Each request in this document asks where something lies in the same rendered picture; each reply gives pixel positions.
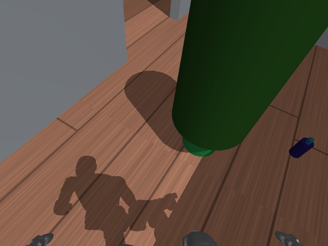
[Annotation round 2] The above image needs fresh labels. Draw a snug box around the left robot hand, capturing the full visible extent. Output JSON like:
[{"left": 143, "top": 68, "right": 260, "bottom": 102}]
[{"left": 26, "top": 233, "right": 53, "bottom": 246}]

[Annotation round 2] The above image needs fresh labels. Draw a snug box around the bottle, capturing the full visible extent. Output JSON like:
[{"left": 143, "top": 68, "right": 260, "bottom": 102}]
[{"left": 289, "top": 137, "right": 314, "bottom": 158}]

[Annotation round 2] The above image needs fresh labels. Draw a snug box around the potted plant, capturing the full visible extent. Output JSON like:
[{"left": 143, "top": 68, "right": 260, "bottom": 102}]
[{"left": 172, "top": 0, "right": 328, "bottom": 157}]

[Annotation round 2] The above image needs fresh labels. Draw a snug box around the right robot hand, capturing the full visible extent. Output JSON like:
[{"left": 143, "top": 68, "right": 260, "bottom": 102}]
[{"left": 275, "top": 231, "right": 305, "bottom": 246}]

